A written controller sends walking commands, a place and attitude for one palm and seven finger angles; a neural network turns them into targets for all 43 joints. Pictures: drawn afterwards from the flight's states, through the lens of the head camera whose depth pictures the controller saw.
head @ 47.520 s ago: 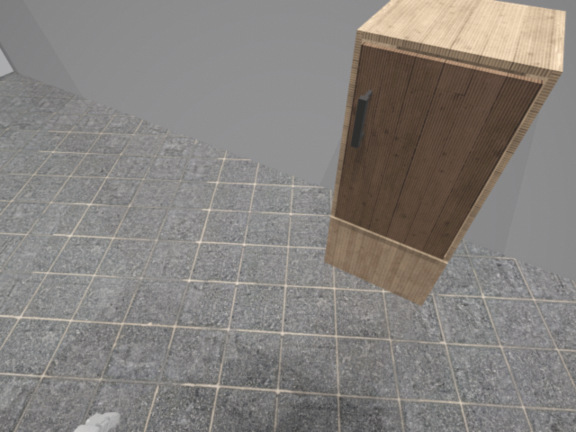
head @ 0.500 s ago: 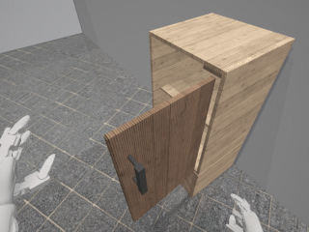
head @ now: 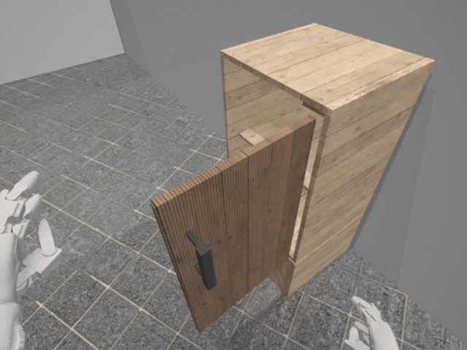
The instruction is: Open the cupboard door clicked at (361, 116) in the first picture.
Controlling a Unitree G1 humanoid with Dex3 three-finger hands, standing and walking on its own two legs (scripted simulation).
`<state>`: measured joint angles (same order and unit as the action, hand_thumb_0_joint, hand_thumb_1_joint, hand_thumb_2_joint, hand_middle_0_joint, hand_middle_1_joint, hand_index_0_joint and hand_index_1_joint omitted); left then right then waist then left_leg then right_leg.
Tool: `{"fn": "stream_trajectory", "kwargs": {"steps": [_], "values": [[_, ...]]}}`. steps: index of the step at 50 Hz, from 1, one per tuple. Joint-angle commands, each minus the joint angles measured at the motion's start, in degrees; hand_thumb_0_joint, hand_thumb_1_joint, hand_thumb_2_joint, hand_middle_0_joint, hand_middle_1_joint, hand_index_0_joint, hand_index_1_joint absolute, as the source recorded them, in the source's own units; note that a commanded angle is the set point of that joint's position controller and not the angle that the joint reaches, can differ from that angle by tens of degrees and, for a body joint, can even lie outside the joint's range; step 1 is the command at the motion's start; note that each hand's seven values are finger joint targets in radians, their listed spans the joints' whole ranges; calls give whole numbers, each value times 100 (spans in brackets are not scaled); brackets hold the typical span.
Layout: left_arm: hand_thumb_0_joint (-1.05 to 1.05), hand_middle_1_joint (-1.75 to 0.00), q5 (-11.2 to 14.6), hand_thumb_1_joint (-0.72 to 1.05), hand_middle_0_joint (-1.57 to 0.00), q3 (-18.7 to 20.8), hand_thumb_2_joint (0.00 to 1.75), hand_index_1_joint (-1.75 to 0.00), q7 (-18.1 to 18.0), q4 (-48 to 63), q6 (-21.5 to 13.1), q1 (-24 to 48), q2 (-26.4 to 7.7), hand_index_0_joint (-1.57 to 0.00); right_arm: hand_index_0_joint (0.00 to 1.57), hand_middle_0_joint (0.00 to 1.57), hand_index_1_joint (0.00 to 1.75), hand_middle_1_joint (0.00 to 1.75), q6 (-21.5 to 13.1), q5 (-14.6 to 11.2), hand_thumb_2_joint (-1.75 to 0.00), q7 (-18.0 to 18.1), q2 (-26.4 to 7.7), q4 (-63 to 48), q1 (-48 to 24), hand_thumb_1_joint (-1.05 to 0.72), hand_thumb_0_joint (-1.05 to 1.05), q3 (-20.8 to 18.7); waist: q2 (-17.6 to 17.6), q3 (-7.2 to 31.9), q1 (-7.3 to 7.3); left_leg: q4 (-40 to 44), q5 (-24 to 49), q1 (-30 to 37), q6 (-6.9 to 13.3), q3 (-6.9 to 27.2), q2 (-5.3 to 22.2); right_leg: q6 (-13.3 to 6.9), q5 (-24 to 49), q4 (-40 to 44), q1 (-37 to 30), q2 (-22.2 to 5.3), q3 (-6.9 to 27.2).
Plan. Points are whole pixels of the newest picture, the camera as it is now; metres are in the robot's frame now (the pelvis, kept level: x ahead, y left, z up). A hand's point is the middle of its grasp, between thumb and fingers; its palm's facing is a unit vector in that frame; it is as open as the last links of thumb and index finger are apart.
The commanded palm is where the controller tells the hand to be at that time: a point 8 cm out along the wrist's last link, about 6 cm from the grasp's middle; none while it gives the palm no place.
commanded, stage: step back with the hand held close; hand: left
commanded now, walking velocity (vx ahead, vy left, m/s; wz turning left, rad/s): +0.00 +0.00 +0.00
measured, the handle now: (200, 260) +0.29 +0.11 -0.03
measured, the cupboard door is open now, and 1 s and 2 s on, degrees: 93 93 93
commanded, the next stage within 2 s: stop stepping back and stand still in 1.36 s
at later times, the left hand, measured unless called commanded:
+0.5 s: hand (26, 269) +0.15 +0.29 +0.16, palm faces +0.38 -0.76 -0.53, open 7.4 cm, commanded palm +0.10 +0.32 +0.17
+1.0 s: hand out of the picture +0.08 +0.30 +0.17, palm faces +0.49 -0.71 -0.51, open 7.4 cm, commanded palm +0.02 +0.33 +0.17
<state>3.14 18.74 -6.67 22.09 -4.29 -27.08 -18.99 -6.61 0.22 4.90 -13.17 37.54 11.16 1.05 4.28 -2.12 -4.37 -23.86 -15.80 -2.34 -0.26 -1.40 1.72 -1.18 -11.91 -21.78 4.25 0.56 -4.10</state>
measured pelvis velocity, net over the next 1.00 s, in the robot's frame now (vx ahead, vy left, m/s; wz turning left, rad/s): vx -0.11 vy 0.02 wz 0.03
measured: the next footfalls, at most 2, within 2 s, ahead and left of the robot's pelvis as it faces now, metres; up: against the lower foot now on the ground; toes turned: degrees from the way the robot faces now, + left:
right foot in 1.04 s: -0.16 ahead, -0.10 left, +0.00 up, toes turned +1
left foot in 1.36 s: -0.08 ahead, +0.10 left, +0.00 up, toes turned -2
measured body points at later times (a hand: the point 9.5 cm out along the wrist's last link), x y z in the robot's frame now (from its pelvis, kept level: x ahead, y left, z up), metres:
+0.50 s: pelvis -0.05 +0.03 -0.01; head -0.03 +0.02 +0.44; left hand +0.13 +0.32 +0.19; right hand +0.12 -0.22 -0.09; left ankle -0.02 +0.12 -0.74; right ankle +0.01 -0.11 -0.74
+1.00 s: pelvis -0.11 +0.02 -0.01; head -0.09 +0.04 +0.44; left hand +0.05 +0.34 +0.20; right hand +0.04 -0.20 -0.10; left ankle -0.02 +0.12 -0.74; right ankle -0.16 -0.10 -0.72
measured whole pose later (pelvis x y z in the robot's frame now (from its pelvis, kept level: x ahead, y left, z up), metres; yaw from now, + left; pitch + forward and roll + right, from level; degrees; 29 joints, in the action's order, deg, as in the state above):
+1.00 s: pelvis -0.11 +0.02 -0.01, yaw +2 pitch +2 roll -3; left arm 0.1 28.4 -10.1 31.2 -14.0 -31.6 -25.4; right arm -6.2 0.8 4.7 -10.1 34.9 14.8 0.3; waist 0.3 0.4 0.3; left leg -31.8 -8.4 -25.6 2.2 0.7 0.4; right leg 0.1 -20.5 -40.0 15.9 3.0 -0.1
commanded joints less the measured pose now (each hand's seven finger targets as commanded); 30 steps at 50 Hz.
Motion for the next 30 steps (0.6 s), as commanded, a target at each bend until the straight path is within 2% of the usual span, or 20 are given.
{"fn": "stream_trajectory", "kwargs": {"steps": [1, 2, 3, 4, 5, 6, 7, 10, 12, 13, 14, 17, 18, 19, 20, 22, 24, 27, 30], "values": [[0, -30, -2, 90, -20, 636, 90, -30, -71, 1090, -394, 497, -1041, -20, 20, 20, 30, 30, -344, 2, -90, 45, -567, -935, -805, -90, 0, -206, -107, 218, 24, 400, 1153, -345, 165, 29, -55, 6, 680, 417, -66, -127, 316], [0, -30, 1, 90, -20, 610, 90, -30, -64, 1097, -403, 519, -1022, -20, 20, 20, 30, 30, -343, 1, -90, 40, -571, -940, -825, -90, 0, -210, -180, 269, 21, 404, 1154, -313, 173, 35, -55, 15, 665, 424, -75, -122, 310], [0, -30, -7, 90, -20, 746, 90, -30, -93, 1429, -457, 1060, -1267, -20, 20, 20, 30, 30, -373, -3, -90, 49, -588, -933, -869, -90, 0, -219, -112, 465, 38, 389, 1108, -230, 185, 22, -69, 22, 644, 443, -115, -138, 366], [0, -30, -99, 90, -20, 1624, 90, -30, -179, 1560, -762, 1981, -2149, -20, 20, 20, 30, 30, -270, -80, -90, 44, -572, -1178, -723, -90, 0, -81, 185, -228, 302, 312, 571, -754, 213, 164, -14, -19, 688, 706, 514, -395, 885], [0, -30, -73, 90, -20, 1254, 90, -30, -104, 920, -761, 999, -1572, -20, 20, 20, 30, 30, -184, -32, -90, 63, -536, -1017, -671, -90, 0, -178, -660, -25, 314, 88, 598, -721, 241, 229, 13, 1, 736, 785, 616, -517, 875], [0, -30, -75, 90, -20, 1060, 90, -30, -53, 720, -696, 454, -1335, -20, 20, 20, 30, 30, -106, -7, -90, 30, -583, -1041, -695, -90, 0, -215, -806, 85, 324, 4, 758, -591, 244, 172, -4, -11, 861, 817, 674, -555, 897], [0, -30, -73, 90, -20, 957, 90, -30, -20, 744, -673, 316, -1244, -20, 20, 20, 30, 30, -37, -7, -90, 8, -606, -1100, -718, -90, 0, -237, -855, 191, 334, -53, 866, -534, 231, 127, -9, -1, 989, 781, 702, -590, 869], [0, -30, -83, 90, -20, 844, 90, -30, -28, 1075, -743, -44, -1149, -20, 20, 20, 30, 30, 56, 9, -90, 15, -675, -1173, -731, -90, 0, -272, -102, 655, 352, 59, 1254, -607, 186, 99, 78, -1, 1403, 423, 480, -606, 721], [0, -30, -88, 90, -20, 937, 90, -30, -74, 1357, -764, -210, -1257, -20, 20, 20, 30, 30, 104, 13, -90, 31, -721, -1253, -717, -90, 0, -300, 18, 975, 335, 144, 1639, -675, 178, 162, 154, 35, 1612, 145, 273, -509, 595], [0, -30, -84, 90, -20, 1017, 90, -30, -98, 1457, -767, -271, -1324, -20, 20, 20, 30, 30, 129, 3, -90, 38, -702, -1298, -725, -90, 0, -315, -70, 1074, 322, 157, 1775, -696, 177, 182, 185, 57, 1706, 32, 243, -470, 562], [0, -30, -83, 90, -20, 1148, 90, -30, -126, 1576, -777, -300, -1459, -20, 20, 20, 30, 30, 155, 21, -90, 63, -714, -1311, -755, -90, 0, -329, -5, 1171, 296, 167, 1932, -803, 158, 235, 196, 51, 1819, -87, 96, -452, 500], [0, -30, -72, 90, -20, 1339, 90, -30, -181, 1747, -805, -418, -1597, -20, 20, 20, 30, 30, 214, -17, -90, 88, -657, -1424, -726, -90, 0, -365, -300, 1219, 294, 140, 1870, -1040, 164, 297, 237, 75, 1911, -292, 96, -417, 555], [0, -30, -75, 90, -20, 1358, 90, -30, -194, 1798, -821, -421, -1607, -20, 20, 20, 30, 30, 224, -21, -90, 96, -667, -1448, -713, -90, 0, -375, -268, 1178, 301, 152, 1801, -1147, 171, 320, 251, 80, 1878, -353, 118, -402, 573], [0, -30, -92, 90, -20, 1450, 90, -30, -216, 1896, -849, -362, -1711, -20, 20, 20, 30, 30, 226, -20, -90, 117, -689, -1455, -747, -90, 0, -389, -90, 1187, 282, 212, 1753, -1267, 176, 380, 254, 83, 1812, -438, 46, -379, 535], [0, -30, -83, 90, -20, 1410, 90, -30, -227, 1799, -857, -429, -1624, -20, 20, 20, 30, 30, 221, -31, -90, 126, -651, -1469, -719, -90, 0, -385, -122, 1075, 291, 270, 1630, -1370, 195, 396, 300, 108, 1687, -514, 118, -363, 534], [0, -30, -111, 90, -20, 1341, 90, -30, -238, 1794, -888, -423, -1529, -20, 20, 20, 30, 30, 197, -31, -90, 127, -696, -1494, -689, -90, 0, -399, 53, 942, 301, 370, 1285, -1716, 262, 454, 390, 133, 1494, -678, 87, -302, 540], [0, -30, -146, 90, -20, 1301, 90, -30, -247, 1678, -893, -410, -1454, -20, 20, 20, 30, 30, 168, -29, -90, 126, -728, -1479, -690, -90, 0, -405, 202, 790, 296, 548, 644, -2181, 346, 559, 474, 146, 1181, -852, -37, -264, 545], [0, -30, -224, 90, -20, 1192, 90, -30, -265, 1656, -959, -234, -1325, -20, 20, 20, 30, 30, 102, -46, -90, 113, -764, -1489, -603, -90, 0, -413, 169, 525, 359, 715, -710, -2972, 472, 647, 575, 162, 818, -1075, -202, -255, 619], [0, -30, -286, 90, -20, 1184, 90, -30, -290, 1610, -1009, -102, -1340, -20, 20, 20, 30, 30, 54, -47, -90, 117, -757, -1471, -538, -90, 0, -418, -207, 318, 405, 532, -1524, -3317, 524, 666, 485, 126, 244, -834, 13, -380, 863]]}}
